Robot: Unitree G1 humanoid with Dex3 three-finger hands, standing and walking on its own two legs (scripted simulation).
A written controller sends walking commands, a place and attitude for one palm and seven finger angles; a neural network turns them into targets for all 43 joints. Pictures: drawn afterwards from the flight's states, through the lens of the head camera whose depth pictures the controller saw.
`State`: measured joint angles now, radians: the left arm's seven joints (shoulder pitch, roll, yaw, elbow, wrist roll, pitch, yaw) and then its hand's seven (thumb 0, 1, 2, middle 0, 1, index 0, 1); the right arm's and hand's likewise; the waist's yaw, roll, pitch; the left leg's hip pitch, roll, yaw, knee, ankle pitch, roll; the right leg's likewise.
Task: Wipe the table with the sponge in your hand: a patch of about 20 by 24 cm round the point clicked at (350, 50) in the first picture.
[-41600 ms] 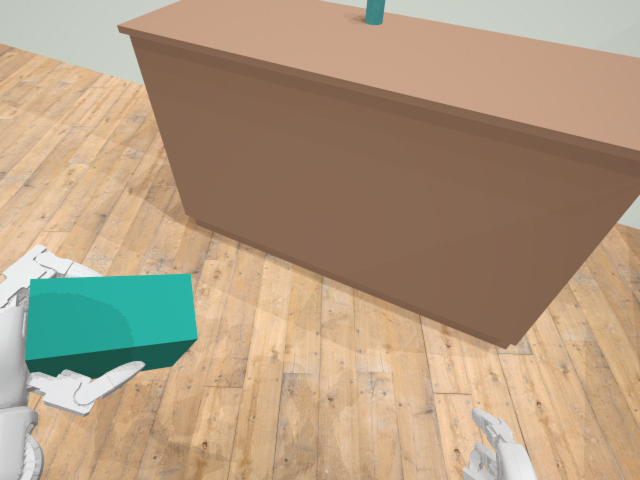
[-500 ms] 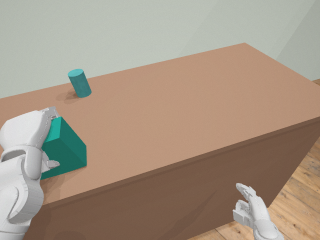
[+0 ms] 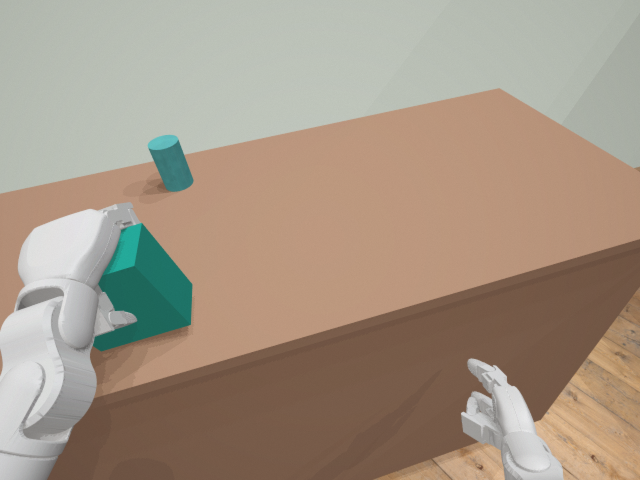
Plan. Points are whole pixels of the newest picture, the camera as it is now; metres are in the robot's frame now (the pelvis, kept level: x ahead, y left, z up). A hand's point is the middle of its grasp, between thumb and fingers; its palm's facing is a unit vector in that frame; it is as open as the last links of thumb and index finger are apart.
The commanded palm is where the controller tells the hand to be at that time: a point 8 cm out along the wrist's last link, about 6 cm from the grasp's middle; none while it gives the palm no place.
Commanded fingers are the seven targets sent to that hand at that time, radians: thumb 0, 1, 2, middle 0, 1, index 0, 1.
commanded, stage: lift the sponge slowly off the table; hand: left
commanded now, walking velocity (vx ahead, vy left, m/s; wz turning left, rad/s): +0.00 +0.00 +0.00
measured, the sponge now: (130, 299) +0.25 +0.29 +0.13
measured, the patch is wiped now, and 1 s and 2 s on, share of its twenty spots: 1.00 1.00 1.00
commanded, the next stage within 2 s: bring the sponge back beside the body in 1.22 s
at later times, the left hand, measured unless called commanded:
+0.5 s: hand (108, 245) +0.25 +0.27 +0.22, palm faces +0.25 -0.09 -0.97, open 10.4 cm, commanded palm +0.20 +0.28 +0.29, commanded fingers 0.00 0.10 1.30 -1.20 -1.60 -1.20 -1.60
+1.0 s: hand (83, 224) +0.25 +0.28 +0.25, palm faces +0.25 -0.03 -0.97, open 10.4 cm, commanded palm +0.20 +0.29 +0.32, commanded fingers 0.00 0.10 1.30 -1.20 -1.60 -1.20 -1.60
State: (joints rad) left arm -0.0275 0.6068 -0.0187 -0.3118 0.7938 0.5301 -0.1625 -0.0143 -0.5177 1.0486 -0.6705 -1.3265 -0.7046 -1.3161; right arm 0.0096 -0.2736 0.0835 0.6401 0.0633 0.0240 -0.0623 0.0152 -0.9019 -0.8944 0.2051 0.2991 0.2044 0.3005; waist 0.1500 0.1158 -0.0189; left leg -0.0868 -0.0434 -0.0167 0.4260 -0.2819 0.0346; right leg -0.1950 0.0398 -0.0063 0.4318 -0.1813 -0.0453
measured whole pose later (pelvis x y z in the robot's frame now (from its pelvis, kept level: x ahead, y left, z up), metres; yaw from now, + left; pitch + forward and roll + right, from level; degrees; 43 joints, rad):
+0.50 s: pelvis -0.02 -0.02 +0.00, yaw +0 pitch -4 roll +1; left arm -0.18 0.64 -0.02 -0.25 0.78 0.57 -0.18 -0.01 -0.52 1.05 -0.68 -1.32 -0.71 -1.31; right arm 0.00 -0.28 0.09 0.64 0.07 0.03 -0.08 0.02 -0.90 -0.89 0.21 0.30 0.20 0.30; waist 0.14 0.12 -0.02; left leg -0.09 -0.03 -0.02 0.42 -0.25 0.01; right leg -0.21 0.05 -0.01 0.44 -0.16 -0.06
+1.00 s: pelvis -0.03 -0.02 -0.01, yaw +0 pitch -4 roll +1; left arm -0.33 0.70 0.00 -0.10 0.77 0.54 -0.23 -0.01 -0.53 1.05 -0.68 -1.32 -0.72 -1.31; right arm 0.02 -0.31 0.07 0.66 0.08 0.00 -0.11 0.02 -0.90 -0.89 0.20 0.30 0.20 0.30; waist 0.14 0.13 -0.01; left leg -0.14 -0.03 -0.03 0.48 -0.26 0.00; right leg -0.25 0.05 -0.02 0.49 -0.16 -0.07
